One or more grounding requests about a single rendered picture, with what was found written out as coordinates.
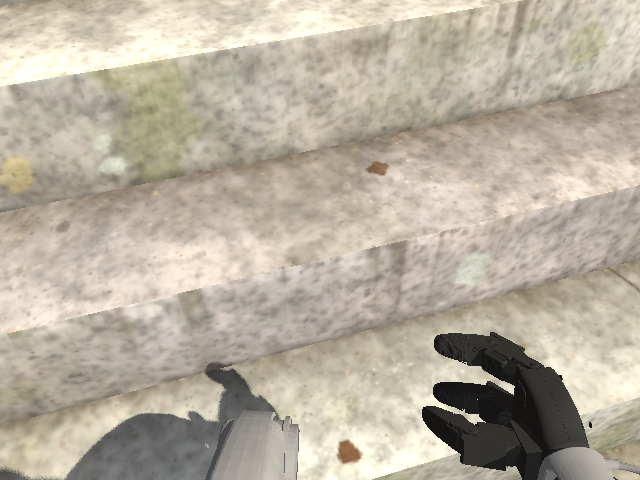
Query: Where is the left robot shin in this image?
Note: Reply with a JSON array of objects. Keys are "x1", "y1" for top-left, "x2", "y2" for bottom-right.
[{"x1": 217, "y1": 417, "x2": 236, "y2": 446}]

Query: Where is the right robot forearm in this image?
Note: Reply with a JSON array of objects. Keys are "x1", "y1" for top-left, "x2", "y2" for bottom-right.
[{"x1": 537, "y1": 447, "x2": 618, "y2": 480}]

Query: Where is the robot right hand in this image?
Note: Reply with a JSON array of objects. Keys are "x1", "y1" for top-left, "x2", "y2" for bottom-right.
[{"x1": 422, "y1": 332, "x2": 592, "y2": 480}]

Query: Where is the left robot thigh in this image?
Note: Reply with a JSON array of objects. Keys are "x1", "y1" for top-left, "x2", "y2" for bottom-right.
[{"x1": 205, "y1": 410, "x2": 300, "y2": 480}]

